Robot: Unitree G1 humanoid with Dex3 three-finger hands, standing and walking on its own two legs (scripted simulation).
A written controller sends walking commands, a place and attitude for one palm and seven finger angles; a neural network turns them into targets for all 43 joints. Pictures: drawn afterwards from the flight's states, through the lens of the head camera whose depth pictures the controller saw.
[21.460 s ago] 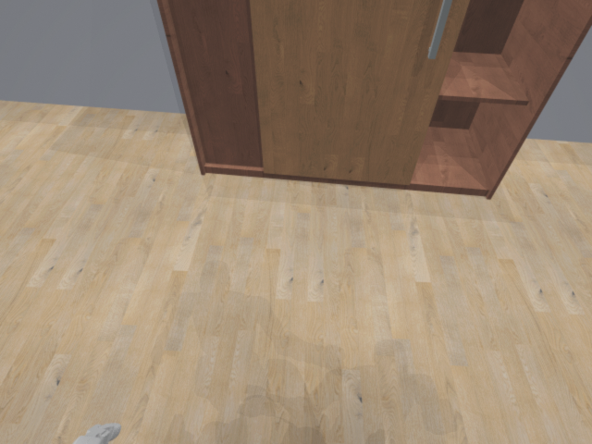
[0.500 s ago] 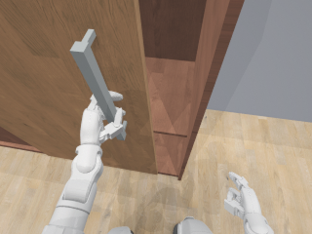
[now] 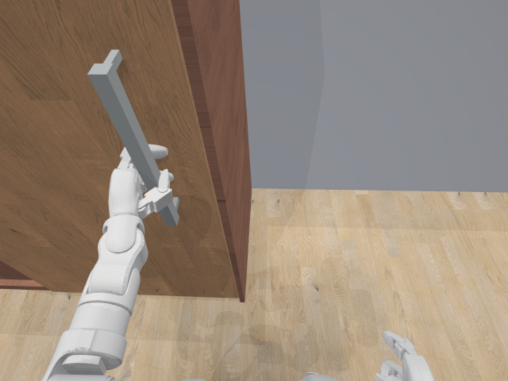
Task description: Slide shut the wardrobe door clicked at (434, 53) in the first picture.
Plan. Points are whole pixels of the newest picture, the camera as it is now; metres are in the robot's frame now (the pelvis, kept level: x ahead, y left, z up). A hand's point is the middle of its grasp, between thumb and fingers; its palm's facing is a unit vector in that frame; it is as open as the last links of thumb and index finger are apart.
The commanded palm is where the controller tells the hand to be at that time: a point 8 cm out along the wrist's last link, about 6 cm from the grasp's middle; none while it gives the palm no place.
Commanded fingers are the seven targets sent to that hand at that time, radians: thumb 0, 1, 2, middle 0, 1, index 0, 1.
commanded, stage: step sideways, sliding the door along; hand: left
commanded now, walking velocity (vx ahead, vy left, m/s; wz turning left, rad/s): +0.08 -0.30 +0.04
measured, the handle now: (149, 156) +0.42 +0.22 +0.11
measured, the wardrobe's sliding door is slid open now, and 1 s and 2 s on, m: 0.00 0.00 0.00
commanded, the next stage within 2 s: stop walking and hold the door there in 0.30 s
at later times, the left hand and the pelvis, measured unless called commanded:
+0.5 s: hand (167, 188) +0.38 +0.18 +0.08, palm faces +0.50 -0.82 -0.29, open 6.7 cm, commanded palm +0.33 +0.20 +0.08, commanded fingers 0.00 0.90 0.90 -0.45 -1.40 -0.45 -1.40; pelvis +0.02 -0.15 +0.00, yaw +0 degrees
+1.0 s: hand (167, 186) +0.38 +0.18 +0.08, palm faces +0.57 -0.76 -0.32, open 6.2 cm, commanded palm +0.33 +0.21 +0.08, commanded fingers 0.00 0.90 0.90 -0.45 -1.40 -0.45 -1.40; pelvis +0.04 -0.17 +0.02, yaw -4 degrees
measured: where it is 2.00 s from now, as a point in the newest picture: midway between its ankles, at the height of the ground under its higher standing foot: outside the picture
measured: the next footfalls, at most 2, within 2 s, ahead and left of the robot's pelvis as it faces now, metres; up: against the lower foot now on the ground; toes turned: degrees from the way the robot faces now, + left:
right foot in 0.02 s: +0.06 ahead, -0.10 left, +0.00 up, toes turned -2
left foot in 0.20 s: +0.01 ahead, +0.09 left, +0.00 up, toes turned +9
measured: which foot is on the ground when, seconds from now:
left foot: down 0.00-0.04, up 0.06-0.18, down 0.20-0.52, up 0.54-0.64, down 0.66-1.00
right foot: up 0.00-0.00, down 0.02-0.22, up 0.24-0.48, down 0.50-1.00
